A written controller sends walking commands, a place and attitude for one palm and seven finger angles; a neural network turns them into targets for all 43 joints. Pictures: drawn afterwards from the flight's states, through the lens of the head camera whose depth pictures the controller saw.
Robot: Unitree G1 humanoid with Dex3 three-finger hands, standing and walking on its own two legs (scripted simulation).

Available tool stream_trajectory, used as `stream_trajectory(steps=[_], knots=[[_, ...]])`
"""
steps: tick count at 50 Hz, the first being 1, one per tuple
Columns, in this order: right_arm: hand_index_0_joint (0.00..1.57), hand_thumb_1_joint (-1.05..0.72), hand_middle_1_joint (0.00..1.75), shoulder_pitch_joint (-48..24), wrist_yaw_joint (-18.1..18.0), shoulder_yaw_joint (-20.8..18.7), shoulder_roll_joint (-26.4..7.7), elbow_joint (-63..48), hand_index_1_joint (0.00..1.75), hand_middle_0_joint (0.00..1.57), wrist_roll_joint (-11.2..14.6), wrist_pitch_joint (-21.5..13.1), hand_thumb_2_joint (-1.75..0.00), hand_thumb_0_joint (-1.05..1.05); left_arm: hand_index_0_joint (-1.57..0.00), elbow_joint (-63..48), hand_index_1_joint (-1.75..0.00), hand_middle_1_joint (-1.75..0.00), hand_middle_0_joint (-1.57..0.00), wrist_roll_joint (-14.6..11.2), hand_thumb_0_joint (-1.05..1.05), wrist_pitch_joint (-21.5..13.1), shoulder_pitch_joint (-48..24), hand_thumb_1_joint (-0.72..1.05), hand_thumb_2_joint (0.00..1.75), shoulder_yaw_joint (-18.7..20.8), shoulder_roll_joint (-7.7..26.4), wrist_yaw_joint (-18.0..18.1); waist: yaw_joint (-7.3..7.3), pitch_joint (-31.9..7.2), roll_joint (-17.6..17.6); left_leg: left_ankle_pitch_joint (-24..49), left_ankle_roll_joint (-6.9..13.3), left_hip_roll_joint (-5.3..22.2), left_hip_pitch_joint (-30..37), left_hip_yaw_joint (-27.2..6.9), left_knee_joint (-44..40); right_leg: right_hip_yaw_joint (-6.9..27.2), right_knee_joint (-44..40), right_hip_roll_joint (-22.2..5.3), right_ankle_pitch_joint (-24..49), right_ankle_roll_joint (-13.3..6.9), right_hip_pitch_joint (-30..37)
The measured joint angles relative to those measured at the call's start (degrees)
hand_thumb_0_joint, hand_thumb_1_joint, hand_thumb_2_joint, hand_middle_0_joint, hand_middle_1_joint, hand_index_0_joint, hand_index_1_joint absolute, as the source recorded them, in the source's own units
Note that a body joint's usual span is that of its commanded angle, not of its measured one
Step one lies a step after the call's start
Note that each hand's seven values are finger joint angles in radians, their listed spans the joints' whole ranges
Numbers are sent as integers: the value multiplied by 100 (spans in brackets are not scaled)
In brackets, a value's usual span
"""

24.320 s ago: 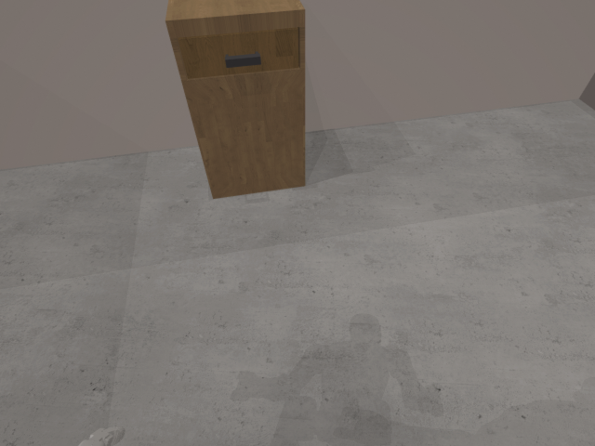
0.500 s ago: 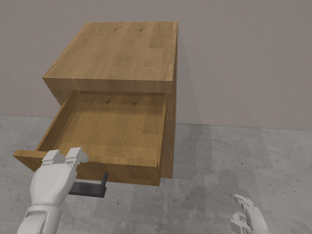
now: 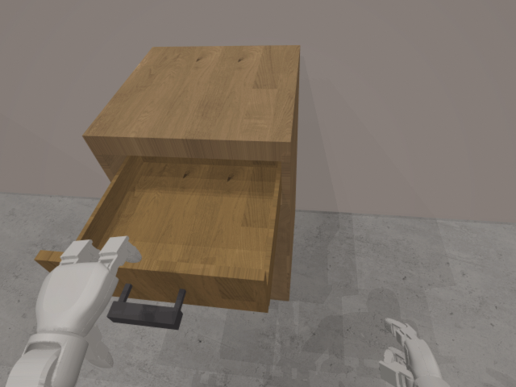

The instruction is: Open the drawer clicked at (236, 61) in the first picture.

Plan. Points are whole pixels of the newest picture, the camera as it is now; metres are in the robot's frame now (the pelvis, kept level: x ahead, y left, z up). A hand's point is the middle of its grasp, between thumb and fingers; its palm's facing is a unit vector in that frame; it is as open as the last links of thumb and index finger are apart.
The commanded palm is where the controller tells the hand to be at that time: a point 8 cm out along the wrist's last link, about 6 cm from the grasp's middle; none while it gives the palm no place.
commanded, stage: lift the hand off the handle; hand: left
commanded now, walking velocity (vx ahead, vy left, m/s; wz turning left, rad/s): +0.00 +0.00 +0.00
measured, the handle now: (150, 303) +0.26 +0.25 -0.07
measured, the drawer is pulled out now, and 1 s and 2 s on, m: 0.28 0.28 0.28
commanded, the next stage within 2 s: draw the hand back to the body in 0.40 s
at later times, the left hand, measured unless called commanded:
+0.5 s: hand (92, 298) +0.20 +0.26 +0.08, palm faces +0.03 -0.13 -0.99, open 13.9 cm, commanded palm +0.19 +0.25 +0.14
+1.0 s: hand (82, 294) +0.20 +0.26 +0.10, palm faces +0.02 -0.10 -0.99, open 13.8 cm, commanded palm +0.18 +0.26 +0.16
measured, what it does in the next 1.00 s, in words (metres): stands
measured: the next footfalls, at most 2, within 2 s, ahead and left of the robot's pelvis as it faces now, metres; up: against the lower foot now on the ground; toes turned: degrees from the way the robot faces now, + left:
none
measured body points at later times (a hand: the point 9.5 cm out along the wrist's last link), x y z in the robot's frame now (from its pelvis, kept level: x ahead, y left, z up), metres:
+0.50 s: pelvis +0.00 +0.02 +0.01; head +0.01 -0.02 +0.46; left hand +0.20 +0.26 +0.13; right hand +0.22 -0.19 -0.09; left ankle -0.01 +0.12 -0.72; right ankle -0.02 -0.10 -0.72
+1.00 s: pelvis +0.01 +0.01 +0.01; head +0.03 -0.02 +0.46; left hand +0.19 +0.26 +0.15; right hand +0.22 -0.20 -0.08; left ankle -0.01 +0.12 -0.72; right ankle -0.02 -0.10 -0.72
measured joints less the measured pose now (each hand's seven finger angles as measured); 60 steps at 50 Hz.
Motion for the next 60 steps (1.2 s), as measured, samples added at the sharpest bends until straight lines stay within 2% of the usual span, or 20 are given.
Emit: stream_trajectory(steps=[10, 15, 24, 30, 34, 42, 49, 56, 58, 59, 60], knots=[[20, -91, 30, 19, 18, -10, -40, -54, 30, 20, 4, -12, -90, 1, -31, -374, -120, -120, -32, -150, 0, -14, 162, -49, 30, 61, 40, -202, 42, 25, 27, 49, 51, -27, 144, -7, -127, -5, -214, -24, 90, 55, 190], [20, -91, 30, 10, 48, 12, -24, -104, 30, 20, 20, 16, -90, 1, -32, -581, -120, -120, -32, -126, 0, 11, 187, -49, 30, 12, 72, -243, 61, 39, 40, 68, 79, -45, 222, 10, -185, 13, -293, -41, 125, 84, 275], [20, -91, 30, 2, 115, 95, 24, -179, 30, 20, 60, 68, -90, 1, -31, -623, -120, -120, -32, -166, 0, 258, 126, -49, 30, -83, 5, -440, 76, 60, 62, 136, 120, -78, 355, 34, -334, 37, -458, -72, 206, 126, 413], [20, -91, 30, 15, 113, 122, 40, -195, 30, 20, 38, 53, -90, 1, -32, -686, -120, -120, -32, -89, 0, 203, 27, -49, 30, -224, -31, -487, 94, 116, 51, 152, 128, -83, 388, 29, -368, 31, -512, -77, 228, 130, 457], [20, -91, 30, 20, 125, 130, 57, -190, 30, 20, 52, 90, -90, 1, -32, -798, -120, -120, -32, -78, 0, 206, 73, -49, 30, -146, 59, -456, 85, 117, 54, 154, 123, -74, 426, 40, -408, 44, -555, -67, 240, 127, 491], [20, -91, 30, 52, 126, 135, -28, -236, 30, 20, 97, 126, -90, 1, -31, -981, -120, -120, -32, -308, 0, 373, 325, -49, 30, 97, 182, -609, 63, 133, 101, 166, 110, -57, 521, 27, -501, 33, -675, -49, 264, 121, 600], [20, -91, 30, 67, 75, 109, -106, -267, 30, 20, 72, 118, -90, 1, -31, -1179, -120, -120, -32, -348, 0, 202, 495, -49, 30, 164, 287, -662, 105, 151, 95, 156, 95, -46, 549, 2, -522, 9, -709, -37, 253, 107, 640], [20, -91, 30, 31, 66, 102, -123, -297, 30, 20, 102, 125, -90, 1, -31, -1347, -120, -120, -32, -485, 0, 176, 695, -49, 30, 417, 427, -657, 104, 158, 113, 128, 76, -21, 574, -15, -513, -7, -734, -10, 241, 92, 683], [20, -91, 30, 19, -40, 93, -81, -302, 30, 20, 182, -121, -90, 1, -32, -1301, -120, -120, -32, -2433, -1, 95, 693, -48, 30, 572, 72, -683, -3, 364, 150, 136, 81, -41, 782, -43, -569, -34, -791, -27, 241, 94, 903], [20, -91, 30, 56, -127, 107, -39, -306, 30, 20, 203, -299, -90, 1, -32, -1277, -120, -119, -32, -3246, -1, 74, 693, -48, 30, 637, -177, -673, -49, 440, 140, 150, 82, -57, 900, -47, -629, -37, -827, -42, 239, 96, 1013], [20, -91, 30, 105, -217, 134, 12, -293, 30, 20, 208, -471, -90, 1, -32, -1271, -119, -119, -32, -3867, -1, 57, 703, -47, 31, 690, -407, -646, -88, 488, 109, 168, 79, -71, 1011, -50, -700, -40, -868, -56, 238, 97, 1113]])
